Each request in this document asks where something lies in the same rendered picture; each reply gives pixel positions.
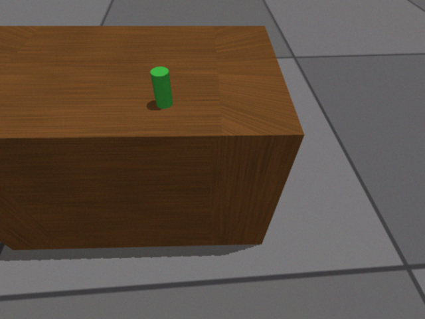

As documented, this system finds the can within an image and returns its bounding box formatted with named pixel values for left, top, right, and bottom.
left=150, top=66, right=173, bottom=109

